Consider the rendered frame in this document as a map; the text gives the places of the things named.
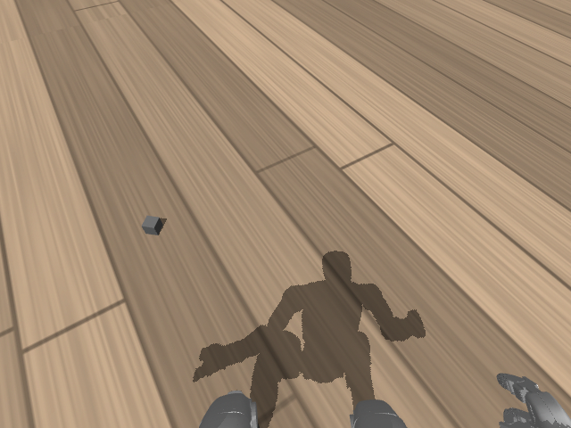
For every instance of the cube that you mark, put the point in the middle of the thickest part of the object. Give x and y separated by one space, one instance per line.
152 225

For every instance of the right robot hand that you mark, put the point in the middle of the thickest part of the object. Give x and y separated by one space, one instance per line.
544 410

